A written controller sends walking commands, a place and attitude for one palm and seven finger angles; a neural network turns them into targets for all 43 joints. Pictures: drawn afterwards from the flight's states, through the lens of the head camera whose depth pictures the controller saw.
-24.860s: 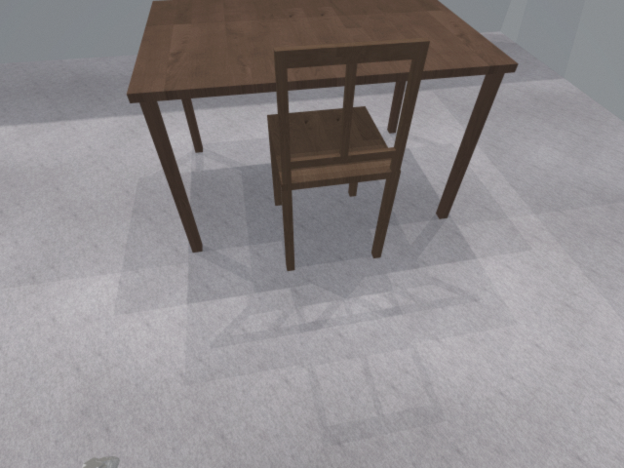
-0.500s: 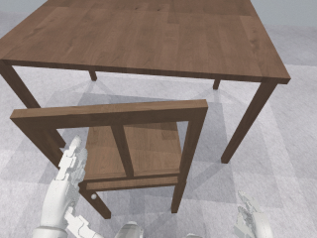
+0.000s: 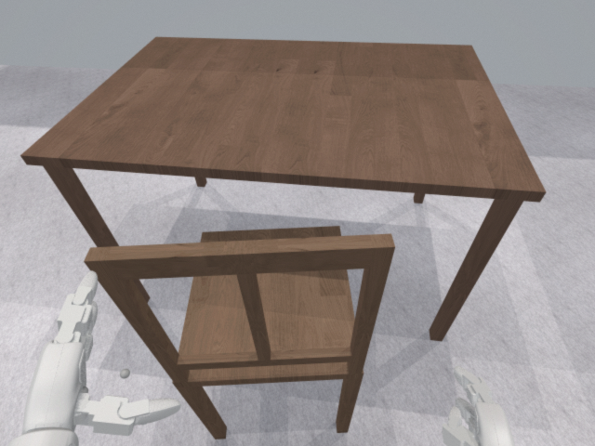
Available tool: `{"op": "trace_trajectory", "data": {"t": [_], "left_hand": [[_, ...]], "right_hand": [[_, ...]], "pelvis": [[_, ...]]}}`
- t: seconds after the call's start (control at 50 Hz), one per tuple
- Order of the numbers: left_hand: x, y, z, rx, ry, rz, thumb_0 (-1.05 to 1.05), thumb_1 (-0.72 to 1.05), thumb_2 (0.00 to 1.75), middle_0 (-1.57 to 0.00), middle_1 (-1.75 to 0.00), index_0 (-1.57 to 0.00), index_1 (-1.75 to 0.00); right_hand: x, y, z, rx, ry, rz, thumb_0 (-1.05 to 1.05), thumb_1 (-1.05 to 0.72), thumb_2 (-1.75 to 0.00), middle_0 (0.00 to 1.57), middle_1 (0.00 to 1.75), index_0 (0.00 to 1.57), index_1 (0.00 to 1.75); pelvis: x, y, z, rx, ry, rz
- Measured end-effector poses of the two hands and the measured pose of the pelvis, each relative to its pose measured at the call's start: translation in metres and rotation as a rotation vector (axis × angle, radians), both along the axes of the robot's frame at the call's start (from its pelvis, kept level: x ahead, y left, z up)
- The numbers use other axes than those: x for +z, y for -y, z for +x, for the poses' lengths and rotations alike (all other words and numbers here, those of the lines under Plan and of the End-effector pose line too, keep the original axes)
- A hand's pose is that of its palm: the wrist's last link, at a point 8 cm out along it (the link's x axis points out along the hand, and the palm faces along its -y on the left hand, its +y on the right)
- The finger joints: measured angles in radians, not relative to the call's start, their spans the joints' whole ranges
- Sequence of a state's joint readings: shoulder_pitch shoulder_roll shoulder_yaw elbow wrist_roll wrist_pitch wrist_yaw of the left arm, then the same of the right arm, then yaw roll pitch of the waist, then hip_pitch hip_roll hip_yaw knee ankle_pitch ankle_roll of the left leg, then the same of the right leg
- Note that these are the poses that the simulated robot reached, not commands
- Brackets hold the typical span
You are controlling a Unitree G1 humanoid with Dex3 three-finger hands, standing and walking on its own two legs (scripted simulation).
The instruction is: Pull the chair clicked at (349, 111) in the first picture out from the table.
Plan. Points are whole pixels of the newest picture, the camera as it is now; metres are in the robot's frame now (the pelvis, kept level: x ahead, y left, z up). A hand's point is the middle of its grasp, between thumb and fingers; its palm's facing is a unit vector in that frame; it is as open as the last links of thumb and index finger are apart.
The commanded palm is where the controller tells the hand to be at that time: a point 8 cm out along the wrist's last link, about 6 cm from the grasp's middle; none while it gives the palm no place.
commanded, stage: draw the hand back to the body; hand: left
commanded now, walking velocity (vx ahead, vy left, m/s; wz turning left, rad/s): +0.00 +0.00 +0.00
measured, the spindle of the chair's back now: (256, 319) +0.33 +0.11 -0.06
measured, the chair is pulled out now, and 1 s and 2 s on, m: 0.20 0.20 0.20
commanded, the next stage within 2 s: step back with the hand held close in 0.82 s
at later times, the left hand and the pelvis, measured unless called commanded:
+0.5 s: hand (44, 274) +0.22 +0.28 +0.19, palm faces +0.46 -0.78 -0.42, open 8.7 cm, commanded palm +0.18 +0.31 +0.20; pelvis +0.03 +0.01 +0.03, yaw -2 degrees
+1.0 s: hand (56, 290) +0.21 +0.26 +0.19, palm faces +0.44 -0.81 -0.40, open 7.4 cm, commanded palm +0.17 +0.29 +0.20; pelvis +0.02 +0.00 +0.03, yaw -2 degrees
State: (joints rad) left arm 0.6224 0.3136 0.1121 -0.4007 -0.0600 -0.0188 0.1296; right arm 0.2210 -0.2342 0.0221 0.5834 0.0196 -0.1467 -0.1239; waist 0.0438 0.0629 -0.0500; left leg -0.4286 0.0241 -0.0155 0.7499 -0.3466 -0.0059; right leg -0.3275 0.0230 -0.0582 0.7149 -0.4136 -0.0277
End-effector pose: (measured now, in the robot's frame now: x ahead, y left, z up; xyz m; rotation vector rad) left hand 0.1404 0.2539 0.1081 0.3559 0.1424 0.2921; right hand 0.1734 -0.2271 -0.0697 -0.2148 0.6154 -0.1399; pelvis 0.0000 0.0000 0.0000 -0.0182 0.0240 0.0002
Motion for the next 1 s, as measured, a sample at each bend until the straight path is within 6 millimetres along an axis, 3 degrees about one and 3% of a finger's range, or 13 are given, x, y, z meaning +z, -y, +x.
{"op": "trace_trajectory", "data": {"t": [0.3,0.5,0.7,1.0], "left_hand": [[0.064,-0.036,0.032,0.061,0.158,0.101,0.00,0.34,0.63,-0.13,-0.18,-0.13,-0.19],[0.103,-0.056,0.041,0.113,0.272,0.181,0.01,0.69,0.80,-0.18,-0.26,-0.18,-0.26],[0.087,-0.045,0.041,0.091,0.224,0.125,0.01,0.86,0.88,-0.20,-0.29,-0.20,-0.30],[0.095,-0.041,0.029,0.093,0.267,0.149,0.02,0.89,0.90,-0.21,-0.30,-0.21,-0.31]], "right_hand": [[0.025,-0.028,0.043,0.068,0.024,0.032,0.01,-0.90,-0.90,0.20,0.30,0.20,0.30],[0.024,-0.028,0.048,0.080,-0.020,0.042,0.01,-0.90,-0.90,0.20,0.30,0.20,0.30],[0.021,-0.009,0.033,0.038,-0.062,0.022,0.01,-0.90,-0.90,0.20,0.30,0.20,0.30],[0.021,0.002,0.024,0.023,-0.050,0.022,0.01,-0.90,-0.90,0.20,0.30,0.20,0.30]], "pelvis": [[0.022,-0.012,0.029,-0.022,0.069,0.011],[0.027,-0.011,0.035,-0.028,0.083,0.013],[0.029,-0.006,0.032,-0.033,0.089,0.013],[0.028,0.002,0.020,-0.027,0.092,0.004]]}}
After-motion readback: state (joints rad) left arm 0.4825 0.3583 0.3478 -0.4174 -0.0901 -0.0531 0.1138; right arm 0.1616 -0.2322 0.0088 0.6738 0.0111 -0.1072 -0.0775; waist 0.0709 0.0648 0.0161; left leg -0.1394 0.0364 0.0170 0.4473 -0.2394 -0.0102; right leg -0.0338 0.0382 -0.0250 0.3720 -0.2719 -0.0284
